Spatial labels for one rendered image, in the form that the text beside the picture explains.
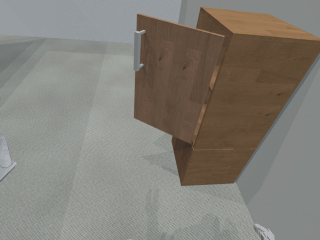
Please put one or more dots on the robot left hand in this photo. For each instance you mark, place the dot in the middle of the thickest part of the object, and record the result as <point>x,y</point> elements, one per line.
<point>6,164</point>

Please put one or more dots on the robot right hand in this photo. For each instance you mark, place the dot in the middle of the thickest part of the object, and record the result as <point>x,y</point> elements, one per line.
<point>264,234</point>

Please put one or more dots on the cupboard door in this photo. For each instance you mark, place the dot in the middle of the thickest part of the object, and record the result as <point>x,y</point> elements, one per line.
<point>178,65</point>

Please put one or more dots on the handle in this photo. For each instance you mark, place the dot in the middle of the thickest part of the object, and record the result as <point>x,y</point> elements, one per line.
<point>137,50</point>

